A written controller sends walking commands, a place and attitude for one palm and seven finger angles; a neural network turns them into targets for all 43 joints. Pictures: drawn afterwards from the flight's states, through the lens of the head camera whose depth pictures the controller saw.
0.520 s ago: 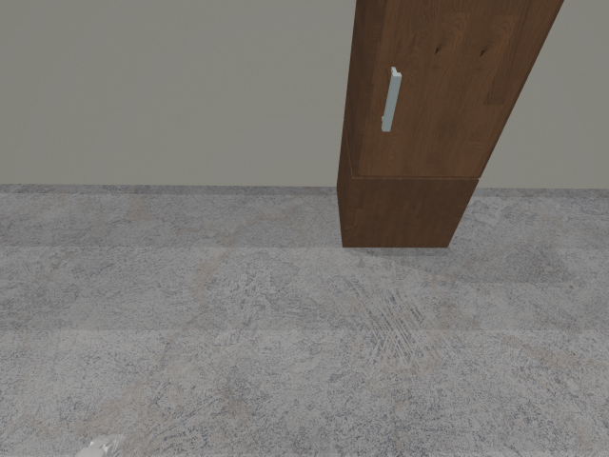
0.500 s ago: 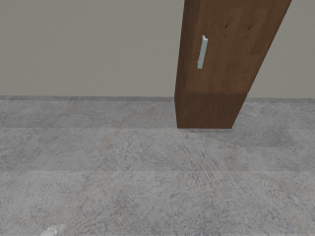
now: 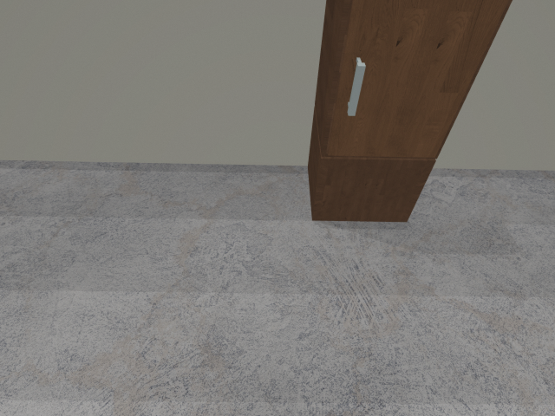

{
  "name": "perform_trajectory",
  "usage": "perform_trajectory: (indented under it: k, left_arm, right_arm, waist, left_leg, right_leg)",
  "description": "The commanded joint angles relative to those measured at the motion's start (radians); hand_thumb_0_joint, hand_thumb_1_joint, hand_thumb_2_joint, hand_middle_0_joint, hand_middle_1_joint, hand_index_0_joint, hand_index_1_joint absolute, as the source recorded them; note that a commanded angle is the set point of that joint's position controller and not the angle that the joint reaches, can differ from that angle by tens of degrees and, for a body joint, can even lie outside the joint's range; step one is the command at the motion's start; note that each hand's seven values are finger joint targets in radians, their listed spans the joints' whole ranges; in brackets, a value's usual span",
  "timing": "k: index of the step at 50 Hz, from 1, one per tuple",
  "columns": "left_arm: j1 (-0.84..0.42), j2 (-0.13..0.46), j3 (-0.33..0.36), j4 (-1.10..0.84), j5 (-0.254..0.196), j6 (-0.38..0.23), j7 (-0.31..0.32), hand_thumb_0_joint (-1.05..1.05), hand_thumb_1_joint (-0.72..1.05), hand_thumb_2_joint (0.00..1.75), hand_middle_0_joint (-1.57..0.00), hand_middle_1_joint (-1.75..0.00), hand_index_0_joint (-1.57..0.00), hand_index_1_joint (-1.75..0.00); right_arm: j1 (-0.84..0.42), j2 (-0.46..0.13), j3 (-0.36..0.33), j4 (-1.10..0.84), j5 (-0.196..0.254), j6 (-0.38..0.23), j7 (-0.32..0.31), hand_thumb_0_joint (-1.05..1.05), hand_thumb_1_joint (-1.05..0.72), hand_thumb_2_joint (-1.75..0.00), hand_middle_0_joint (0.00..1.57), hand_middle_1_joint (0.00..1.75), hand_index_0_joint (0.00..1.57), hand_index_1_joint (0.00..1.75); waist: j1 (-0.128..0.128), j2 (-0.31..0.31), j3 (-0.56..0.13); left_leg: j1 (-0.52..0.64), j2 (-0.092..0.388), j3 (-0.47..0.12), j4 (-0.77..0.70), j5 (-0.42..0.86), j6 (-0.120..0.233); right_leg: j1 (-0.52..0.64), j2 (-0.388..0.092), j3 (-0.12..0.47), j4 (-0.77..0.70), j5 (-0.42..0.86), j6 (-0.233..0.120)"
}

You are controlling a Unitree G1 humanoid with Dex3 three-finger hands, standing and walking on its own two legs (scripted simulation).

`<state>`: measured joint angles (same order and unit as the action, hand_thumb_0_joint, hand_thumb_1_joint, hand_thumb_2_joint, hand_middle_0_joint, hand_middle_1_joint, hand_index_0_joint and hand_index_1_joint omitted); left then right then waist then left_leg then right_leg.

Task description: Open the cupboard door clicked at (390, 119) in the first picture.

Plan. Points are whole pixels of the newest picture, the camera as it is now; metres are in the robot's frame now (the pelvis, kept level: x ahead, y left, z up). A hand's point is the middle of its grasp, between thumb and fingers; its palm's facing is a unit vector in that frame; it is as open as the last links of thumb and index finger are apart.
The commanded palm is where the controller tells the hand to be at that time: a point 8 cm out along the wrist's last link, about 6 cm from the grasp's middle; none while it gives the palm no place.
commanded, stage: stand and wait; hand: left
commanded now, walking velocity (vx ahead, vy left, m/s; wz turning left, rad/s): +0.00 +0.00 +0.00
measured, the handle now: (354, 87) +1.06 -0.19 -0.05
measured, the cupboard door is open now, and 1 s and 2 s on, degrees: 0 0 0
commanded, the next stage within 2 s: look at it before walking up in 0.30 s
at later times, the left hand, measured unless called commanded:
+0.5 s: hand out of the picture +0.08 +0.24 -0.16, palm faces -0.04 -0.95 -0.32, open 7.4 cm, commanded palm none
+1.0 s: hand out of the picture +0.08 +0.25 -0.15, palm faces -0.03 -0.94 -0.34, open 7.4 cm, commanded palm none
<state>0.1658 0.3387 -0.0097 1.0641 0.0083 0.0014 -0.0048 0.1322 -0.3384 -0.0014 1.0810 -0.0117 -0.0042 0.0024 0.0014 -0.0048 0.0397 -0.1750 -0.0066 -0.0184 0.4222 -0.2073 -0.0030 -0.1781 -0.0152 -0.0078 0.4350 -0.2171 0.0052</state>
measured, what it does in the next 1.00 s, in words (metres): stands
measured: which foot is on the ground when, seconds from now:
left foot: down 0.00-1.00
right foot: down 0.00-1.00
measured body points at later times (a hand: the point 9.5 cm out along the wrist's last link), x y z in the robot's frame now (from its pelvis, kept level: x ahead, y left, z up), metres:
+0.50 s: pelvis +0.00 +0.00 +0.00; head +0.01 +0.00 +0.45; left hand +0.08 +0.29 -0.13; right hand +0.07 -0.30 -0.13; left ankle +0.02 +0.12 -0.74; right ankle +0.01 -0.12 -0.74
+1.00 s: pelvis +0.01 +0.00 +0.00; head +0.02 +0.00 +0.45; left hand +0.09 +0.30 -0.13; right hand +0.10 -0.30 -0.13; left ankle +0.02 +0.12 -0.74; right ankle +0.01 -0.12 -0.74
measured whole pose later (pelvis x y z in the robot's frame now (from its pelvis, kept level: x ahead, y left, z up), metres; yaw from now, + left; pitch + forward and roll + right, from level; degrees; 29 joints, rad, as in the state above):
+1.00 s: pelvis +0.01 +0.00 +0.00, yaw +0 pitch -2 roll +0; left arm 0.13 0.35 -0.01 1.09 0.01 -0.01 0.00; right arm 0.10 -0.34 0.00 1.11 -0.01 -0.01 0.00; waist 0.00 0.00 0.04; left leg -0.14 0.00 -0.02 0.36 -0.19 -0.01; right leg -0.15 -0.01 -0.01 0.38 -0.20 0.00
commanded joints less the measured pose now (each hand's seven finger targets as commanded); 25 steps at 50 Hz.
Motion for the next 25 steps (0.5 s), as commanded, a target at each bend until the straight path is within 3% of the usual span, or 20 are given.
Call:
perform_trajectory:
  k: [1,7,25]
  left_arm:
    - [-0.057,0.202,0.045,-0.062,0.002,-0.028,0.016,0.00,0.90,0.90,-0.20,-0.30,-0.20,-0.30]
    - [-0.057,0.205,0.044,-0.049,0.002,-0.026,0.015,0.00,0.90,0.90,-0.20,-0.30,-0.20,-0.30]
    - [-0.062,0.203,0.044,-0.044,0.003,-0.031,0.017,0.00,0.90,0.90,-0.20,-0.30,-0.20,-0.30]
  right_arm:
    - [-0.057,-0.193,-0.038,-0.061,0.001,-0.026,-0.011,0.00,-0.90,-0.90,0.20,0.30,0.20,0.30]
    - [-0.046,-0.197,-0.036,-0.041,0.001,-0.024,-0.009,0.00,-0.90,-0.90,0.20,0.30,0.20,0.30]
    - [-0.050,-0.196,-0.035,-0.031,0.003,-0.029,-0.010,0.00,-0.90,-0.90,0.20,0.30,0.20,0.30]
  waist:
    - [-0.001,0.000,-0.064]
    - [0.000,-0.006,-0.038]
    - [0.001,0.006,-0.075]
  left_leg:
    - [-0.004,0.103,-0.095,-0.082,0.046,0.035]
    - [-0.022,0.102,-0.101,-0.098,0.004,0.032]
    - [0.007,0.113,-0.099,-0.092,0.101,0.030]
  right_leg:
    - [0.006,-0.109,0.119,-0.111,0.001,-0.038]
    - [-0.008,-0.106,0.125,-0.125,-0.059,-0.038]
    - [0.028,-0.109,0.115,-0.111,0.070,-0.037]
